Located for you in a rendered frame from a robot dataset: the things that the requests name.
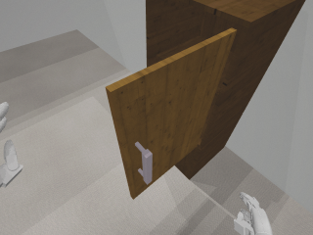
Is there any left robot hand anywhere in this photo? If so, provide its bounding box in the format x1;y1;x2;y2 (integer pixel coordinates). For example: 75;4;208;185
0;102;23;188

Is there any handle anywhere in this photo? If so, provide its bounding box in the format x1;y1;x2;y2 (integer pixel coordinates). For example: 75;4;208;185
135;142;153;185

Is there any cupboard door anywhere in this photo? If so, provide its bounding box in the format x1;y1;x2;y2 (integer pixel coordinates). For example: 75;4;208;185
105;27;237;200

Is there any right robot hand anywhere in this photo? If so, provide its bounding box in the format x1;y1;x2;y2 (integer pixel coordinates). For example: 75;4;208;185
234;192;273;235

